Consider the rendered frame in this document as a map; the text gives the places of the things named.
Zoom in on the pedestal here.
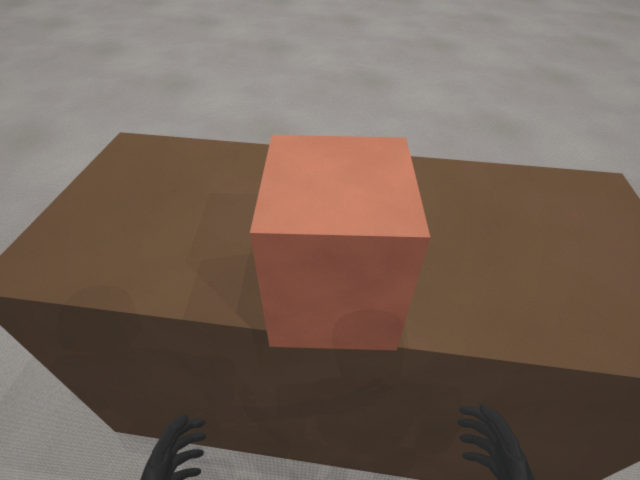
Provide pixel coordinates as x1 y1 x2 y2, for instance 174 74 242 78
0 132 640 480

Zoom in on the carton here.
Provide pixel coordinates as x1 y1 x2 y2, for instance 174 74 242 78
250 135 430 351

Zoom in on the robot right hand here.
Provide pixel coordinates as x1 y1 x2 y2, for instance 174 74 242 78
457 404 535 480

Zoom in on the robot left hand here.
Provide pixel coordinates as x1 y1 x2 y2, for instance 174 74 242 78
140 414 206 480

